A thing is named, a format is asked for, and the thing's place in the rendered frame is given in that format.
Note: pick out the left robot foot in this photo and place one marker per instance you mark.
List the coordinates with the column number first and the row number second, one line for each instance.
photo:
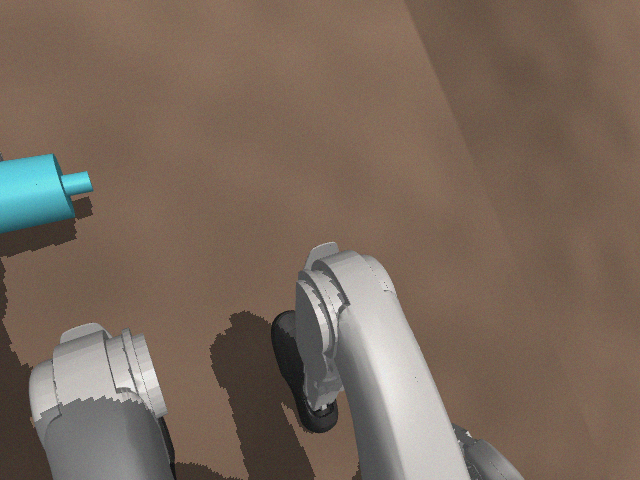
column 169, row 445

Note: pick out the bottle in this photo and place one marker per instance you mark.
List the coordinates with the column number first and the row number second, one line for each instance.
column 34, row 191

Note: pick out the right robot foot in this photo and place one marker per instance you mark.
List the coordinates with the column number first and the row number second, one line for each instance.
column 291, row 367

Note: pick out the right robot hand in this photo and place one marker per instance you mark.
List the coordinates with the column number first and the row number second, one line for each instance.
column 484, row 461

